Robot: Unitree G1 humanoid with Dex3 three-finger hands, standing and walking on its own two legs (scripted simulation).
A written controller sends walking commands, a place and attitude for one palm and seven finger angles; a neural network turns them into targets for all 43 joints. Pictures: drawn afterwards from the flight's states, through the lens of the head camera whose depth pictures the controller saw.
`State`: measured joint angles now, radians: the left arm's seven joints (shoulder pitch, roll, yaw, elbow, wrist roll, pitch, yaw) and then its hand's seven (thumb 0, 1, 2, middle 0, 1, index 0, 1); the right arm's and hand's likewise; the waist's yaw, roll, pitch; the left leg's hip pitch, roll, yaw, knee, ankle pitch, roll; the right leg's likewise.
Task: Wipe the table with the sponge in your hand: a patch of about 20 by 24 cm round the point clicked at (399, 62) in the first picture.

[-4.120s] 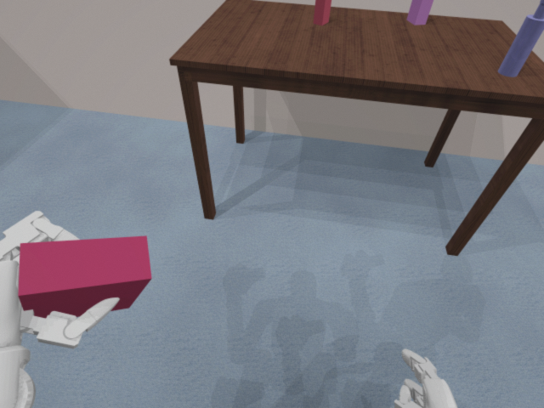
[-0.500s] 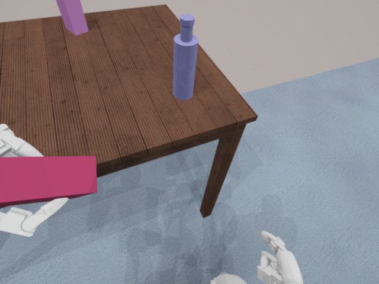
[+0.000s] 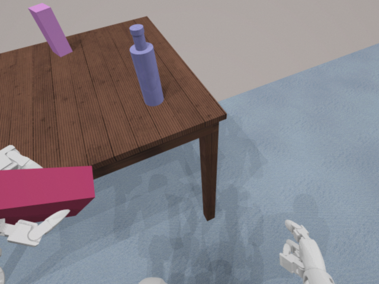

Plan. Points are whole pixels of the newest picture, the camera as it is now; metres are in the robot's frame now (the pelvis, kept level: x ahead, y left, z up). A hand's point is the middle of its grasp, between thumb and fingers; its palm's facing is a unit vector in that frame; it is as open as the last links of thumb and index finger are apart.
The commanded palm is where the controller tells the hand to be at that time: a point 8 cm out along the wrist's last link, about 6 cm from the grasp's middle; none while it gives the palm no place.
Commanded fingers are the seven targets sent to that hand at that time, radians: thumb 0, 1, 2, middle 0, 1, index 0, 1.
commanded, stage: come to a stop and stand still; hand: left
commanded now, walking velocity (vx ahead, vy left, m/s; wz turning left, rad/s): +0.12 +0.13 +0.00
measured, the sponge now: (57, 196) +0.23 +0.20 +0.16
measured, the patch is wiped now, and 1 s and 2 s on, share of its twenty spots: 0.00 0.00 0.00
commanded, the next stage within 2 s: look again from close up in 1.12 s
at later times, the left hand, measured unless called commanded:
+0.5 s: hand out of the picture +0.09 +0.26 +0.19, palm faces +0.48 -0.78 -0.40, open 9.1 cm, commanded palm +0.04 +0.29 +0.18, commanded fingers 0.00 0.10 1.30 -1.20 -1.60 -1.20 -1.60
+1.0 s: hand (28, 278) +0.12 +0.18 +0.18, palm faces +0.39 -0.78 -0.49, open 9.1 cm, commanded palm +0.07 +0.22 +0.18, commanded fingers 0.00 0.10 1.30 -1.20 -1.60 -1.20 -1.60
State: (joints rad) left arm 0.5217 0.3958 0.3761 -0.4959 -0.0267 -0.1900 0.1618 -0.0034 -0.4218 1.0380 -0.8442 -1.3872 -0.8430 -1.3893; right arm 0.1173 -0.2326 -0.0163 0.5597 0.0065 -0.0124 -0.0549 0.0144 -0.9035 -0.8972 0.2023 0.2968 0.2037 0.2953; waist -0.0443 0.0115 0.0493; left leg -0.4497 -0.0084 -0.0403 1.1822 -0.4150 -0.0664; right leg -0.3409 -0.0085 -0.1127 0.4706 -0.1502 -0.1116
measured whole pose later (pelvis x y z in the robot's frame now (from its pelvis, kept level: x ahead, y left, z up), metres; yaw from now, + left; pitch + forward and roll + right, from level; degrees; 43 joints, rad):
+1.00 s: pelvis -0.09 -0.06 +0.00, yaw +0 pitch +0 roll +0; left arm 0.53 0.41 0.40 -0.55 -0.03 -0.23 0.17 0.00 -0.42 1.04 -0.85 -1.38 -0.84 -1.39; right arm 0.21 -0.25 -0.04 0.58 0.00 -0.05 -0.06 0.02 -0.90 -0.90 0.20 0.30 0.20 0.30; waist -0.01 0.01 0.07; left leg -0.30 0.03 0.09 0.56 -0.21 -0.02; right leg -0.17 0.03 -0.11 0.47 -0.32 -0.07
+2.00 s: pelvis -0.08 -0.02 -0.01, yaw -2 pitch -1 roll +0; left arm 0.43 0.42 0.40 -0.45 -0.03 -0.22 0.10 0.00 -0.42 1.04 -0.84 -1.39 -0.84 -1.39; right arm 0.24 -0.17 0.03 0.56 -0.02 -0.13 0.00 0.02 -0.90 -0.90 0.20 0.30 0.21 0.30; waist 0.00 -0.04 0.04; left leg -0.27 -0.07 0.03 0.59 -0.31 0.08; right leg -0.26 -0.01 -0.06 0.65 -0.40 -0.02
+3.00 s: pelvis +0.07 +0.14 -0.02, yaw -1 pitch -1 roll +2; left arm 0.41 0.47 0.45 -0.59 -0.02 -0.24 0.14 0.00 -0.42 1.04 -0.84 -1.39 -0.84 -1.39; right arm 0.14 -0.15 -0.03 0.56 0.01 -0.12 -0.01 0.02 -0.90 -0.90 0.20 0.30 0.20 0.30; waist -0.02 -0.08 0.09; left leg -0.34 0.03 0.11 0.63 -0.26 0.01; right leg -0.45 -0.07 -0.07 1.08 -0.49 0.01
